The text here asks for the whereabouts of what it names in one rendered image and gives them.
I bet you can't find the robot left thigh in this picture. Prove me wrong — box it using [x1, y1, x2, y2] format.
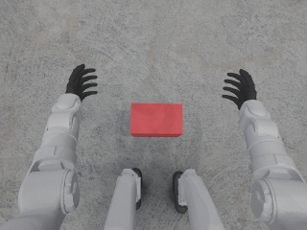
[104, 173, 141, 230]

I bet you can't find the robot left upper arm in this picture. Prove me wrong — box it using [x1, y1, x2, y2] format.
[0, 169, 81, 230]

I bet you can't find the carton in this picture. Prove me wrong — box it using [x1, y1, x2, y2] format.
[130, 103, 183, 137]

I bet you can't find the robot right forearm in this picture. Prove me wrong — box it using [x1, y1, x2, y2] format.
[238, 100, 307, 185]

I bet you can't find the robot right shin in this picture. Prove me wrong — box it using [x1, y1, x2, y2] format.
[177, 169, 202, 206]

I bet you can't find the robot right upper arm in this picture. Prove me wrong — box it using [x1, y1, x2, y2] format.
[250, 177, 307, 230]

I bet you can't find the robot left forearm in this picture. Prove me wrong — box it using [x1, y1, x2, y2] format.
[17, 93, 83, 213]

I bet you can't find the right robot hand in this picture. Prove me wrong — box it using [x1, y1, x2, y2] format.
[222, 69, 257, 110]

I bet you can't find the left robot hand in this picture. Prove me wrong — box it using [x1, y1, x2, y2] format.
[65, 64, 98, 102]

